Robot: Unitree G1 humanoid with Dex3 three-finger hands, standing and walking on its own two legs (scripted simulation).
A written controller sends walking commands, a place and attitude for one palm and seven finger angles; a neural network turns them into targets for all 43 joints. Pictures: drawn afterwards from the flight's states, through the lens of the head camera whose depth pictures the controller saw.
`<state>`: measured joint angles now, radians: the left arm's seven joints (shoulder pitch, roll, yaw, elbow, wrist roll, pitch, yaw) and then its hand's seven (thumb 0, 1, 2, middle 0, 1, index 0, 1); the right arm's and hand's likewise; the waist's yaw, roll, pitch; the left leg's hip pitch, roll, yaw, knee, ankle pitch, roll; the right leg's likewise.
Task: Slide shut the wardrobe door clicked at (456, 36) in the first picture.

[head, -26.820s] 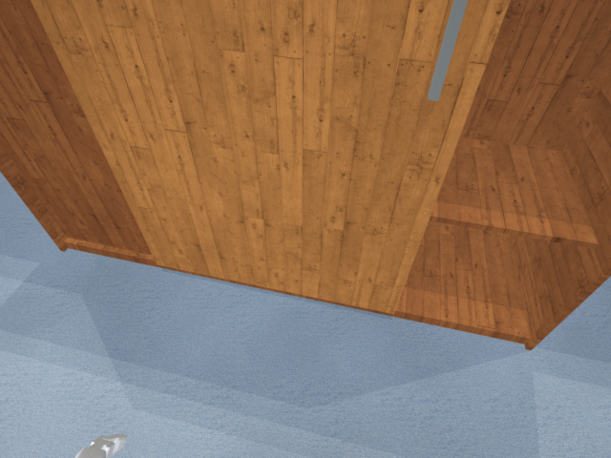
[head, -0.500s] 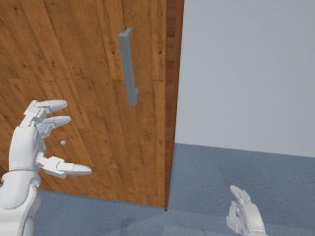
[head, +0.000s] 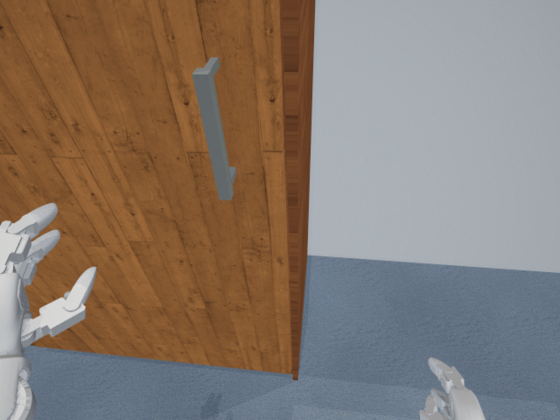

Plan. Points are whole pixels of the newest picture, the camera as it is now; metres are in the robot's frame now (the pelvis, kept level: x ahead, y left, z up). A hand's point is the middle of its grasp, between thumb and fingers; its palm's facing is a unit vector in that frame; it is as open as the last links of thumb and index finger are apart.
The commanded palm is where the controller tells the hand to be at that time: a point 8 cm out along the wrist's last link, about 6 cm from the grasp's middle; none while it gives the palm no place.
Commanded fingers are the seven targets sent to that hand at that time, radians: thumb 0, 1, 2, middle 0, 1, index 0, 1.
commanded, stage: draw the hand back to the body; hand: left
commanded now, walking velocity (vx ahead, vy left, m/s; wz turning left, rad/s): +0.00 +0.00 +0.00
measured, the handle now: (220, 134) +0.42 +0.14 +0.23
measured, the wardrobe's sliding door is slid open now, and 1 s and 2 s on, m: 0.00 0.00 0.00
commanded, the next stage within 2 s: step back with the hand held close in 0.44 s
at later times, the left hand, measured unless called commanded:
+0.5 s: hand (61, 306) +0.18 +0.27 +0.15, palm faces +0.49 -0.79 -0.37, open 7.4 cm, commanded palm +0.13 +0.30 +0.17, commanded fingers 0.00 0.90 0.90 -0.20 -0.30 -0.20 -0.30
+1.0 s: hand (25, 329) +0.15 +0.29 +0.16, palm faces +0.42 -0.75 -0.51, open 7.4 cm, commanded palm +0.10 +0.32 +0.17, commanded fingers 0.00 0.90 0.90 -0.20 -0.30 -0.20 -0.30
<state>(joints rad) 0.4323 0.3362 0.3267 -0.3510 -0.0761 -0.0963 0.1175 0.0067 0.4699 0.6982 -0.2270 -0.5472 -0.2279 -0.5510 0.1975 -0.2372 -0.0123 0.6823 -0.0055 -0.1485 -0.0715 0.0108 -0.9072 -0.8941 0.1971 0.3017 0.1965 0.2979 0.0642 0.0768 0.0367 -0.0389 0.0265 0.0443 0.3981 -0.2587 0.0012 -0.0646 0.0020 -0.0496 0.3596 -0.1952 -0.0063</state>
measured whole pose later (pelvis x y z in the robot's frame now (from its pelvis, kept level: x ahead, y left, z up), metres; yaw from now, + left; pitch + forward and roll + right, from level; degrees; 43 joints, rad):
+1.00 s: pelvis -0.05 +0.02 -0.01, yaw -2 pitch -1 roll +0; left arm 0.55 0.43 0.42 -0.47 -0.03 -0.15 0.15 0.02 0.88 0.90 -0.22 -0.30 -0.22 -0.31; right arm 0.20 -0.23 -0.01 0.57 0.00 -0.04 -0.10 0.01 -0.91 -0.89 0.20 0.30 0.20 0.30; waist 0.01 0.02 0.00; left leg -0.30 -0.01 0.09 0.56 -0.25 0.05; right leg -0.34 -0.04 0.00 0.54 -0.18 0.03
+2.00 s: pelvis -0.30 +0.02 -0.02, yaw -2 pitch +1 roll -2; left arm 0.56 0.46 0.41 -0.54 -0.07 -0.15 0.16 0.02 0.88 0.90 -0.22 -0.30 -0.22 -0.31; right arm 0.16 -0.19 -0.01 0.57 -0.02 -0.12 -0.09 0.01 -0.91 -0.89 0.20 0.30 0.20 0.30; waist 0.02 -0.02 -0.02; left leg -0.51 0.02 0.03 0.42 0.00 0.02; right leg -0.23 0.04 -0.01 0.61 -0.50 -0.03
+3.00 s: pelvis -0.44 +0.07 -0.01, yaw +0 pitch -2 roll -1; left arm 0.54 0.43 0.46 -0.54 -0.03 -0.17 0.18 0.02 0.89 0.90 -0.21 -0.30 -0.21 -0.31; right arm 0.22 -0.15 0.03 0.62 -0.01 -0.11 -0.06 0.01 -0.91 -0.89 0.20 0.30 0.20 0.30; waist 0.00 0.00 0.03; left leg -0.33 0.06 0.07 0.58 -0.22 0.01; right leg -0.23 0.00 -0.08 0.53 -0.24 -0.01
